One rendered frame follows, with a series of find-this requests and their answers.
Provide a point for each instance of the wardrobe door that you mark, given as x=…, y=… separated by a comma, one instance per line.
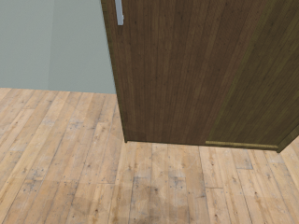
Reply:
x=262, y=104
x=175, y=62

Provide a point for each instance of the handle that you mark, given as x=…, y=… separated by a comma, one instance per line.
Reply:
x=120, y=17

